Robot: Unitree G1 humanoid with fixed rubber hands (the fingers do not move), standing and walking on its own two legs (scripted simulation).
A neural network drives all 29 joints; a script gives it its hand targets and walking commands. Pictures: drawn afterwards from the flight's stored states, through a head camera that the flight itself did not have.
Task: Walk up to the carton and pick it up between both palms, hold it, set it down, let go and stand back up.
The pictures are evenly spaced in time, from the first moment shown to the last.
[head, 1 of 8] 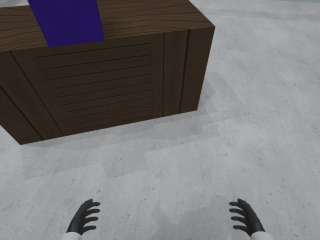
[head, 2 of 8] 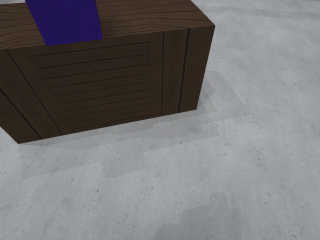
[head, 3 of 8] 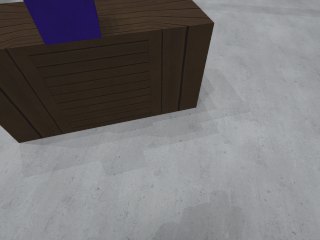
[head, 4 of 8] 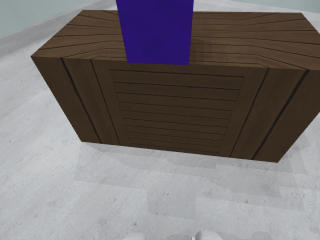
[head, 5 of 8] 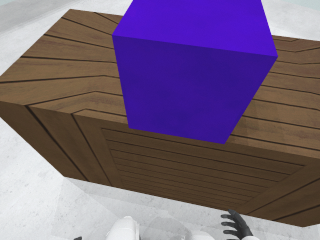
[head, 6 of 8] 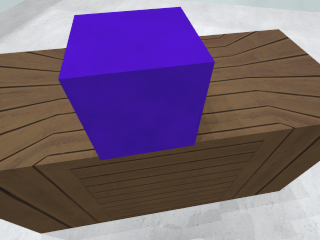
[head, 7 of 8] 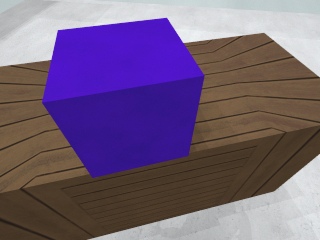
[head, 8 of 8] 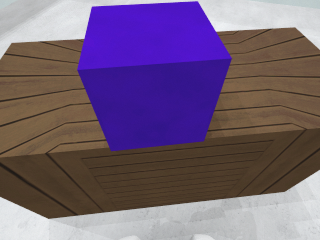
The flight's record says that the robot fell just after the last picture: no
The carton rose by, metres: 0.00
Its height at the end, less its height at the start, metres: +0.00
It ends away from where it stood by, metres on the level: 0.00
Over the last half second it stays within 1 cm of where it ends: yes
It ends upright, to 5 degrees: yes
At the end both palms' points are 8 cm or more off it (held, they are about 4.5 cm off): yes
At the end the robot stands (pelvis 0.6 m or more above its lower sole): yes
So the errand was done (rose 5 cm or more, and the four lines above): no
